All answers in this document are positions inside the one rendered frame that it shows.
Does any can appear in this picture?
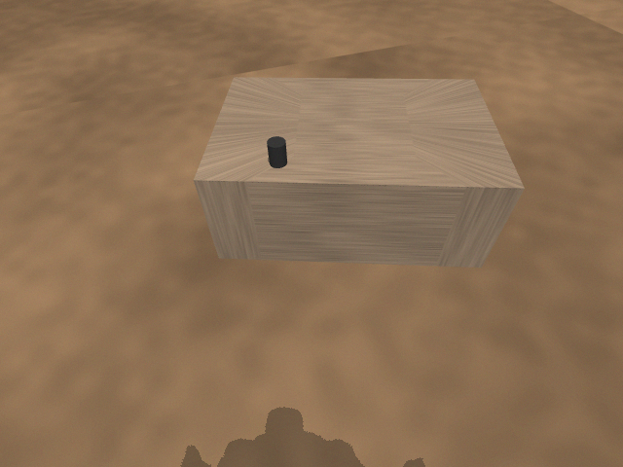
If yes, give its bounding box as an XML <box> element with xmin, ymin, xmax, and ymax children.
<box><xmin>267</xmin><ymin>136</ymin><xmax>287</xmax><ymax>168</ymax></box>

